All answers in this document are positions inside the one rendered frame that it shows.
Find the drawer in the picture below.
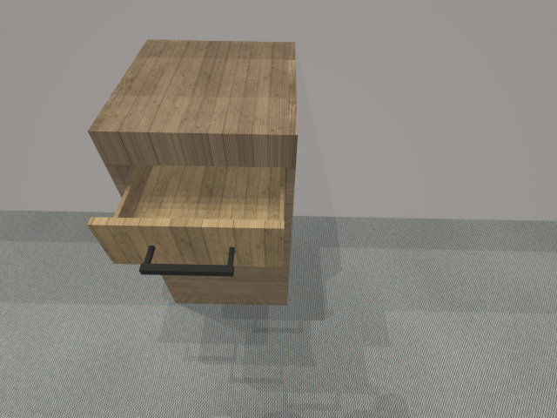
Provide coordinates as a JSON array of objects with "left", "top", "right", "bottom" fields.
[{"left": 87, "top": 165, "right": 285, "bottom": 267}]

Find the cabinet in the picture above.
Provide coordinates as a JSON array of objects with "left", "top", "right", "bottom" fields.
[{"left": 88, "top": 39, "right": 298, "bottom": 306}]

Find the handle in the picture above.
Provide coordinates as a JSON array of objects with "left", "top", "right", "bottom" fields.
[{"left": 139, "top": 246, "right": 235, "bottom": 276}]

